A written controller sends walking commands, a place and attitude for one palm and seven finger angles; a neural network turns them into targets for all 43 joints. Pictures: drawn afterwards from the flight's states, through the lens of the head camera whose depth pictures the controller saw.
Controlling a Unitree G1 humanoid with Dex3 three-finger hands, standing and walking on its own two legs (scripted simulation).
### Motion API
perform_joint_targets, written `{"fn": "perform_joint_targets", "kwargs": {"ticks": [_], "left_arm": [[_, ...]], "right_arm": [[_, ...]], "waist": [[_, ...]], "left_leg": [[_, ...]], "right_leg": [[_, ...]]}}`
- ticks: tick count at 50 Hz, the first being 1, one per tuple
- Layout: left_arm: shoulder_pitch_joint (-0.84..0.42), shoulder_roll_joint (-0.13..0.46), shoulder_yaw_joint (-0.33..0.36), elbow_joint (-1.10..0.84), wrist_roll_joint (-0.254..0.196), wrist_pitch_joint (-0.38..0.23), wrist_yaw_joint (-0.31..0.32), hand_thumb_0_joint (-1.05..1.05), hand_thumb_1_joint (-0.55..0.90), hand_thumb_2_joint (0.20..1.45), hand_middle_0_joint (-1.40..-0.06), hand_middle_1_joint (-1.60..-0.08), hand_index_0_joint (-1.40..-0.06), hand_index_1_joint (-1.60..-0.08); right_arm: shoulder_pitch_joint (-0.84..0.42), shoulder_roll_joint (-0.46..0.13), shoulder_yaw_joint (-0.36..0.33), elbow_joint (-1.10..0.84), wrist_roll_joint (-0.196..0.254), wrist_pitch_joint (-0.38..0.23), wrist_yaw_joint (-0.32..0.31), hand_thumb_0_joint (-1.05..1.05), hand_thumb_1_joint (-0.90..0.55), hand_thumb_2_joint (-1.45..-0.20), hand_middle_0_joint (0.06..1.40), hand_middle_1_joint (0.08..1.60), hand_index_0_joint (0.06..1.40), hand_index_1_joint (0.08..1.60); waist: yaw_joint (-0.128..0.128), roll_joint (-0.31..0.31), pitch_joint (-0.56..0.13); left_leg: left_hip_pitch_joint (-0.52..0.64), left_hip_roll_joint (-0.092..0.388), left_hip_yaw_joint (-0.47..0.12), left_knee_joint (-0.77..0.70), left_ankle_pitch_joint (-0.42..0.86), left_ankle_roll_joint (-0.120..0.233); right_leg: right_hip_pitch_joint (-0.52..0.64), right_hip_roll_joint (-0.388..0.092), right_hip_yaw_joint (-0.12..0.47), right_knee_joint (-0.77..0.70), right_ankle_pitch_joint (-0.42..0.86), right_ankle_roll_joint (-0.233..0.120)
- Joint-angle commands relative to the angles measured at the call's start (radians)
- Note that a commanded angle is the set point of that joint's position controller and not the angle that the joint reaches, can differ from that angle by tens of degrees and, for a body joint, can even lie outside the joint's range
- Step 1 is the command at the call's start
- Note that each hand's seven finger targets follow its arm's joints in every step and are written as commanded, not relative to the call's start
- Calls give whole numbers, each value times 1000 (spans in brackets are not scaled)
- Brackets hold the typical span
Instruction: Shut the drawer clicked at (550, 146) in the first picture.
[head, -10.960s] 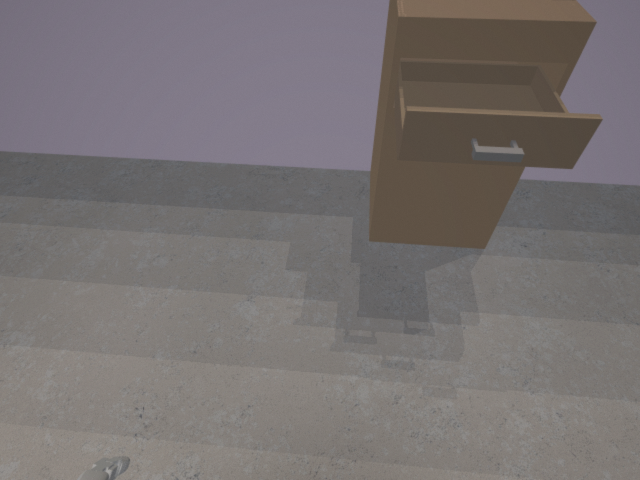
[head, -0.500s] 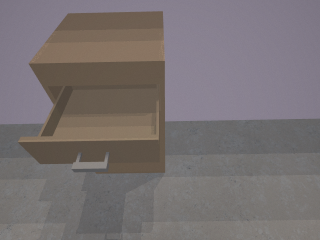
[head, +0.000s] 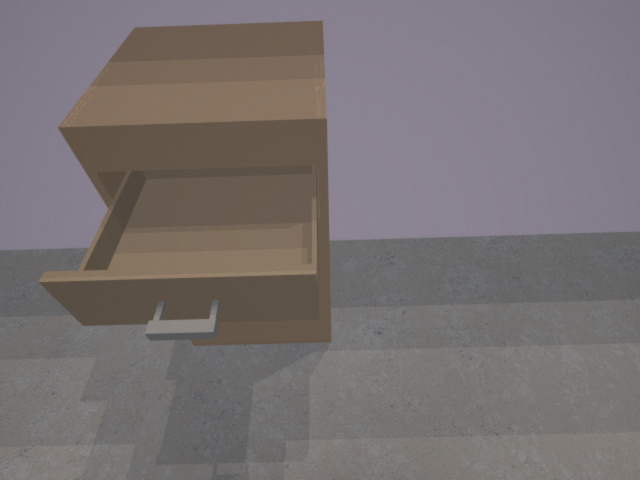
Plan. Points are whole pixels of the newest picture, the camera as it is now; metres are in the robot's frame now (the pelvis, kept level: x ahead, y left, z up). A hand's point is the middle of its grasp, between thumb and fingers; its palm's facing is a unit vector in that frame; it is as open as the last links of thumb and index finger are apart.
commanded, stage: raise the hand and make a fist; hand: left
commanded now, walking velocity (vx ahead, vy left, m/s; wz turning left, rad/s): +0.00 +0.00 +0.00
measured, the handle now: (185, 318) +0.36 +0.25 -0.08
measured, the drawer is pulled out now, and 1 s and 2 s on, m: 0.26 0.26 0.26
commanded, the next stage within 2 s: bring the fist close to the handle in 1.88 s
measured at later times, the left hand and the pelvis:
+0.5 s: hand out of the picture +0.13 +0.18 -0.05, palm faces +0.16 -0.99 -0.03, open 5.4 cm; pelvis -0.04 -0.01 -0.09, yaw +3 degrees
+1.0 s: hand (166, 441) +0.17 +0.20 -0.01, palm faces +0.07 -1.00 -0.06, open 3.2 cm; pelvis -0.03 +0.01 -0.07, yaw +2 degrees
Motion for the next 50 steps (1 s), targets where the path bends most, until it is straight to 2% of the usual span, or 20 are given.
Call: {"fn": "perform_joint_targets", "kwargs": {"ticks": [1,2,3,4,5,6,7,10,11,12,15,18,21,22,27,32,35,38,47,50], "left_arm": [[-194,262,101,-1235,-110,-208,75,0,900,900,-240,-343,-240,-343],[57,67,-1,-1093,-137,-78,110,0,900,900,-260,-365,-260,-365],[48,-7,-41,-1068,-162,-68,93,0,900,900,-280,-387,-280,-387],[-30,55,5,-1125,-180,-116,81,0,900,900,-300,-408,-300,-408],[-29,99,55,-1126,-175,-175,60,0,900,900,-320,-430,-320,-430],[15,72,65,-1084,-171,-232,31,0,900,900,-340,-452,-340,-452],[115,67,100,-1029,-176,-291,-7,0,900,900,-360,-473,-360,-473],[336,2,134,-949,-236,-513,-171,0,900,900,-420,-538,-420,-538],[353,20,166,-969,-255,-595,-235,0,900,900,-440,-560,-440,-560],[379,74,225,-943,-259,-659,-297,0,900,900,-460,-582,-460,-582],[328,97,202,-1064,-264,-590,-353,0,900,900,-520,-647,-520,-647],[179,144,200,-1322,-261,-509,-294,0,900,900,-580,-712,-580,-712],[106,132,186,-1480,-234,-545,-212,0,900,900,-640,-777,-640,-777],[35,152,184,-1536,-230,-568,-203,0,900,900,-660,-798,-660,-798],[60,131,116,-1459,-227,-570,-271,0,900,900,-760,-907,-760,-907],[182,201,237,-1326,-271,-388,-315,0,900,900,-860,-1015,-860,-1015],[172,196,272,-1398,-296,-354,-281,0,900,900,-920,-1080,-920,-1080],[200,186,280,-1416,-289,-382,-231,0,900,900,-980,-1145,-980,-1145],[192,173,199,-1445,-253,-453,-212,0,900,900,-1160,-1340,-1160,-1340],[191,161,178,-1507,-245,-453,-196,0,900,900,-1220,-1405,-1220,-1405]], "right_arm": [[-151,-207,-46,-396,34,-269,-79,0,-900,-900,200,300,200,300],[-150,-175,-58,-405,57,-306,-73,0,-900,-900,200,300,200,300],[-121,-196,-48,-375,64,-318,-72,0,-900,-900,200,300,200,300],[-151,-222,-58,-433,60,-340,-70,0,-900,-900,200,300,200,300],[-132,-244,-73,-460,42,-357,-65,0,-900,-900,200,300,200,300],[-131,-237,-81,-494,23,-369,-59,0,-900,-900,200,300,200,300],[-147,-228,-91,-532,18,-380,-45,0,-900,-900,200,300,200,300],[-182,-205,-112,-612,9,-383,6,0,-900,-900,200,300,200,300],[-200,-209,-121,-640,7,-378,22,0,-900,-900,200,300,200,300],[-198,-214,-132,-652,14,-369,40,0,-900,-900,200,300,200,300],[-269,-219,-126,-772,37,-312,40,0,-900,-900,200,300,200,300],[-251,-220,-120,-849,38,-277,16,0,-900,-900,200,300,200,300],[-163,-195,-113,-836,23,-270,-1,0,-900,-900,200,300,200,300],[-143,-202,-107,-821,12,-269,-6,0,-900,-900,200,300,200,300],[-150,-212,-84,-771,15,-293,-16,0,-900,-900,200,300,200,300],[-194,-201,-78,-781,46,-272,-34,0,-900,-900,200,300,200,300],[-195,-183,-74,-788,50,-269,-39,0,-900,-900,200,300,200,300],[-184,-175,-73,-775,42,-276,-36,0,-900,-900,200,300,200,300],[-152,-214,-81,-769,36,-300,-30,0,-900,-900,200,300,200,300],[-137,-214,-77,-784,36,-298,-29,0,-900,-900,200,300,200,300]], "waist": [[14,228,-452],[-12,191,-244],[-30,26,-103],[-52,-69,8],[-64,-151,-39],[-57,-221,-57],[-12,-186,-87],[60,-274,-160],[70,-255,-200],[80,-158,-233],[83,-121,-266],[49,-6,-318],[9,25,-390],[-20,1,-405],[-51,41,-384],[10,-85,-398],[27,-82,-419],[34,-75,-398],[-10,-38,-318],[1,39,-342]], "left_leg": [[41,3,-23,-35,303,33],[-83,11,-49,-46,246,0],[-152,11,-57,-26,152,12],[-218,2,-87,7,47,28],[-251,-6,-80,54,-9,34],[-305,-16,-74,113,-33,35],[-350,-27,-57,165,-32,26],[-573,-35,-37,325,-38,1],[-630,-42,-31,379,-28,-6],[-651,-44,-28,430,1,-13],[-733,-69,10,473,-86,11],[-715,-54,-12,499,-98,25],[-675,-31,-44,551,-11,31],[-670,-21,-62,573,10,34],[-671,-7,-87,596,5,34],[-749,-16,-86,539,-58,29],[-725,-18,-84,505,-44,25],[-704,-15,-87,475,-23,22],[-642,-12,-89,440,-56,25],[-585,-12,-93,415,-20,18]], "right_leg": [[153,-20,116,15,193,-27],[41,-16,59,-3,86,-14],[-33,-15,23,-20,46,11],[-122,-17,25,-29,-51,21],[-176,-21,11,-19,-139,28],[-232,-18,6,12,-198,33],[-245,-26,22,52,-223,24],[-283,-23,44,230,-175,14],[-280,-26,59,288,-114,9],[-273,-37,90,339,-31,-4],[-300,-47,140,331,-143,4],[-364,-32,134,359,-218,0],[-378,-17,112,415,-69,5],[-412,-4,93,448,-29,6],[-474,-1,66,454,-49,6],[-327,-15,98,366,-186,20],[-280,-25,99,340,-196,25],[-284,-20,72,346,-171,20],[-373,-14,27,347,-183,15],[-359,-11,9,356,-134,9]]}}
